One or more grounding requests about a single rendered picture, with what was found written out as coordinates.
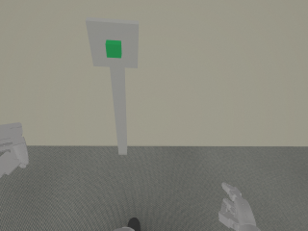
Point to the robot left foot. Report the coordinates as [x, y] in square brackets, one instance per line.
[134, 223]

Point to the robot right hand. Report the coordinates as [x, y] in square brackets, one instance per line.
[239, 213]

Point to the panel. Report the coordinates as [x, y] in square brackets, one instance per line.
[127, 31]

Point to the button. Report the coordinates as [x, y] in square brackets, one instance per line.
[113, 48]

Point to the robot left hand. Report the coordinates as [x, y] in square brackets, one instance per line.
[11, 140]

